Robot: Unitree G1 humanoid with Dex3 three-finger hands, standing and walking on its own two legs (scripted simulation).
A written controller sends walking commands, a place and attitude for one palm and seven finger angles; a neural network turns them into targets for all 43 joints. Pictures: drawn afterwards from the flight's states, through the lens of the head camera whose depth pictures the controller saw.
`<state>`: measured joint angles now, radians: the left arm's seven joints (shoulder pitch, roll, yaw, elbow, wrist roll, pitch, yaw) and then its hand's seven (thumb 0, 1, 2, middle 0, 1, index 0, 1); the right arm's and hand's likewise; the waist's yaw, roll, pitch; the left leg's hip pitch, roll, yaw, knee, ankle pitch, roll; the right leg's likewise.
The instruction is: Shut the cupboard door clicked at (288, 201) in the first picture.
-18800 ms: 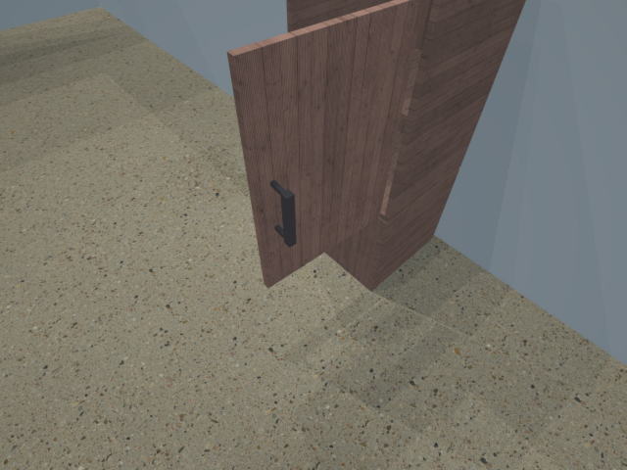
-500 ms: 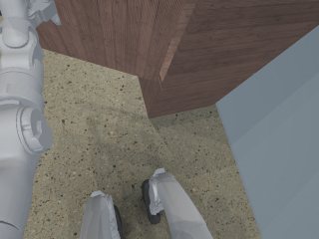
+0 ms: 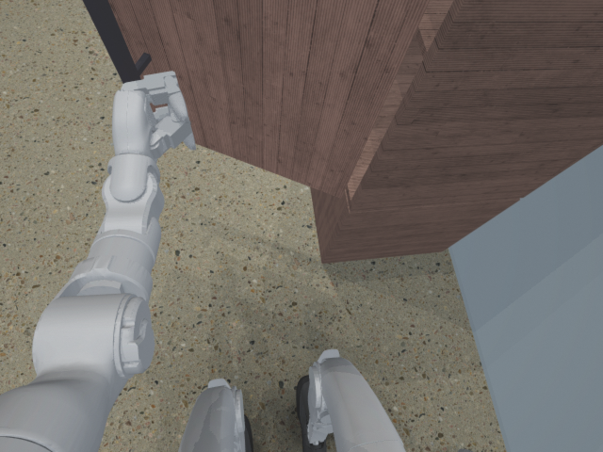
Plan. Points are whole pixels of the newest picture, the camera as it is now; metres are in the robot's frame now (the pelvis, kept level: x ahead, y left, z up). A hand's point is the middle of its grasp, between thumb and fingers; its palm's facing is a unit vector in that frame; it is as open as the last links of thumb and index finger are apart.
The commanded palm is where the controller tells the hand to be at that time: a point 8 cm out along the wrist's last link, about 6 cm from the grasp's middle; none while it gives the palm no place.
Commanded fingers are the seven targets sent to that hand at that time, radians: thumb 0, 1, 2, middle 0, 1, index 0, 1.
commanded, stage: pull the fist back off the door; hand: left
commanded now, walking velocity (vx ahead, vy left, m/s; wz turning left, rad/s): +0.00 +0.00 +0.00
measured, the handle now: (122, 33) +0.67 +0.17 +0.04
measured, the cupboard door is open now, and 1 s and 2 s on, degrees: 62 62 62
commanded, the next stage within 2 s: draw the hand back to the body in 0.02 s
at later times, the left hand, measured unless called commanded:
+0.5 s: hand (116, 153) +0.43 +0.14 +0.12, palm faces +0.00 -1.00 -0.05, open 3.1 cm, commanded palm +0.40 +0.19 +0.12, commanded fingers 0.00 0.90 0.90 -1.30 -1.50 -1.30 -1.50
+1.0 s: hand out of the picture +0.31 +0.22 +0.22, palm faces +0.28 -0.92 -0.28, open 3.7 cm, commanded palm +0.26 +0.26 +0.23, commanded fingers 0.00 0.90 0.90 -0.64 -0.78 -0.64 -0.78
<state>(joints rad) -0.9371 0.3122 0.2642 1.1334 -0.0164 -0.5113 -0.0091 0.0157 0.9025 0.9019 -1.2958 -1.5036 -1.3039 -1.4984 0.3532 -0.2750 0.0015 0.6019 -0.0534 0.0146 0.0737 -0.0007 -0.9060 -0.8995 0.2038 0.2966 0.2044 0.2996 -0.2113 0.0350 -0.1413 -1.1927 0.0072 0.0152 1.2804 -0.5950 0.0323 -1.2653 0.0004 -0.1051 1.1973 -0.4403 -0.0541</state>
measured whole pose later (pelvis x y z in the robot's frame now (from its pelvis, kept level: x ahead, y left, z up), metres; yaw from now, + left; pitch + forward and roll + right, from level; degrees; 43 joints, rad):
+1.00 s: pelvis +0.04 +0.00 +0.12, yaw +2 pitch +0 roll +0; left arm 0.14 0.29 0.11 -0.03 -0.07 -0.07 0.09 0.02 0.90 0.90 -0.90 -1.07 -0.91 -1.06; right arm 0.18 -0.21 0.06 0.54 0.04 0.00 -0.09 0.01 -0.90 -0.90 0.20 0.30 0.20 0.30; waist 0.04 0.06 -0.03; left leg -0.17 -0.03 0.01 0.51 -0.35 0.03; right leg -0.26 0.00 -0.08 0.51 -0.26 -0.03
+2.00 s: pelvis +0.03 +0.01 +0.12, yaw +2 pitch +0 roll -1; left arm 0.48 0.35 0.38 -0.37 -0.05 -0.16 0.12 0.01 0.89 0.90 -0.21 -0.31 -0.21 -0.30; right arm 0.19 -0.25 0.00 0.61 0.01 -0.07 -0.06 0.01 -0.90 -0.90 0.21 0.30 0.21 0.30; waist 0.02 0.09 0.00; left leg -0.18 -0.02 0.01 0.50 -0.32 0.04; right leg -0.24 0.02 -0.09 0.43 -0.19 -0.03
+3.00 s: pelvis -0.05 +0.01 +0.09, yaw +3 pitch +2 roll +0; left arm 0.50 0.40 0.45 -0.50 -0.01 -0.24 0.14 0.01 0.89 0.90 -0.21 -0.31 -0.22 -0.30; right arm 0.19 -0.23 -0.01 0.57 0.00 -0.05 -0.06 0.01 -0.90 -0.90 0.21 0.30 0.21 0.30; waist -0.02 -0.02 0.01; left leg -0.46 -0.04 0.03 0.74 -0.36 0.05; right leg -0.51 0.01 0.03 0.66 -0.19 0.01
